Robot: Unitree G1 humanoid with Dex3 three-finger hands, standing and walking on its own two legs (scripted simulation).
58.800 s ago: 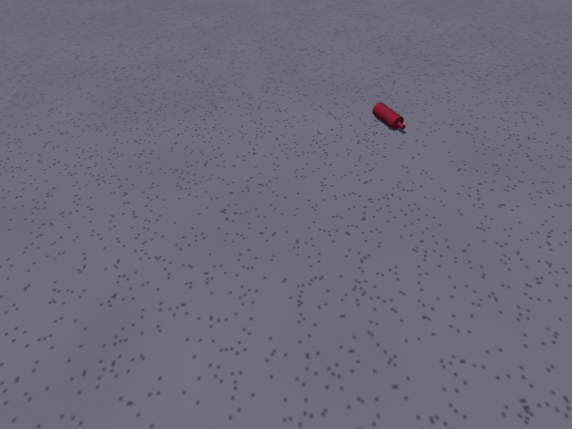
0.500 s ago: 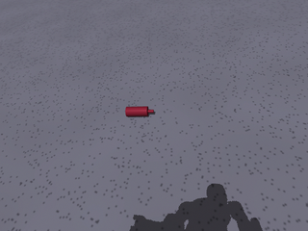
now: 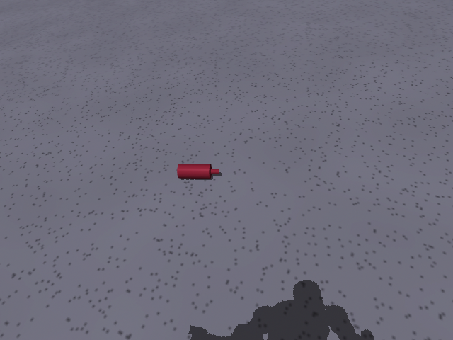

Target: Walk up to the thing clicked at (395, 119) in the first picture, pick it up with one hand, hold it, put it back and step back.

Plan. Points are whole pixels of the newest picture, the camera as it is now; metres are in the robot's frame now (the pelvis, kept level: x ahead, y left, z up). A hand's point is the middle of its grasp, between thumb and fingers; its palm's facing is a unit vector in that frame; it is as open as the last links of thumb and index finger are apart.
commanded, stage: step back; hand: left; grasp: from above
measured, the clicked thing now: (198, 171) +1.11 +0.27 -0.71
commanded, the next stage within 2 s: stand in 0.38 s
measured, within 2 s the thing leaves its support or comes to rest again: neither
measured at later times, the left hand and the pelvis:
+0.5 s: hand out of the picture +0.13 +0.30 -0.14, palm faces -0.02 -0.93 -0.36, open 7.4 cm; pelvis +0.04 +0.04 +0.01, yaw -1 degrees
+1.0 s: hand out of the picture +0.12 +0.29 -0.13, palm faces -0.04 -0.93 -0.36, open 7.4 cm; pelvis +0.04 +0.03 +0.03, yaw -1 degrees
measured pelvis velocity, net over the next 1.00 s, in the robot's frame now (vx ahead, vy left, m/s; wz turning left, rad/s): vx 0.04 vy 0.03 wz -0.01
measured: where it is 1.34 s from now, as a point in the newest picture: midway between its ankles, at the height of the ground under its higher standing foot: outside the picture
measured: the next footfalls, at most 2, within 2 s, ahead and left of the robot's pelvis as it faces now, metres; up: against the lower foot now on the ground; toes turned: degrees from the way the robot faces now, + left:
left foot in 0.24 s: +0.11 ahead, +0.17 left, +0.00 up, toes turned +1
